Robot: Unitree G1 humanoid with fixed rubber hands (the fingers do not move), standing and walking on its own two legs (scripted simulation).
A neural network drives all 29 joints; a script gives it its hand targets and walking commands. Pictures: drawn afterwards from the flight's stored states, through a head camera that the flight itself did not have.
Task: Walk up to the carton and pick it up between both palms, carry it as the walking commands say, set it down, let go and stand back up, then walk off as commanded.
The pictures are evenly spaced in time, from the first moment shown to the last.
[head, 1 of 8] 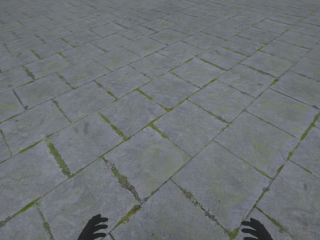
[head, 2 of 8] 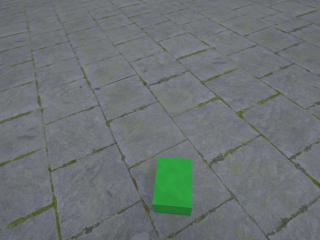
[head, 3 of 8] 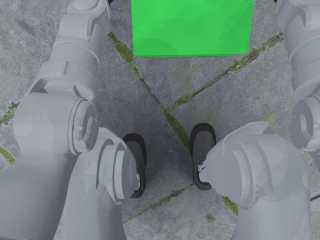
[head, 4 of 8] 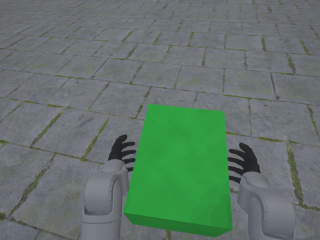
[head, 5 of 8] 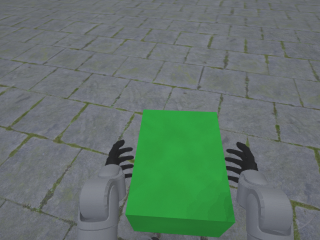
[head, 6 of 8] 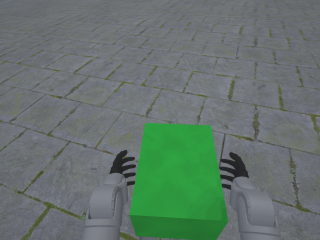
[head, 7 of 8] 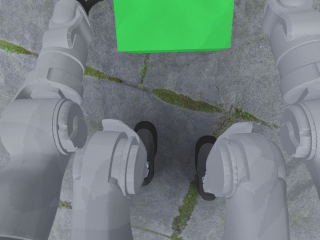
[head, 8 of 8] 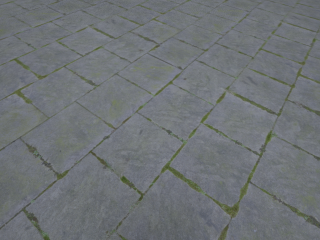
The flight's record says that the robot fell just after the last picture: no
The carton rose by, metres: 0.71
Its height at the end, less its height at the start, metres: +0.00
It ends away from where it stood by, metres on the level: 0.66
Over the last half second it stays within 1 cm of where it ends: yes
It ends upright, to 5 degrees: yes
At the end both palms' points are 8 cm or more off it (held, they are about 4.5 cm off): yes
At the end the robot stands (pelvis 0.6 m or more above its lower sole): yes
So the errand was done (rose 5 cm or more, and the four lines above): yes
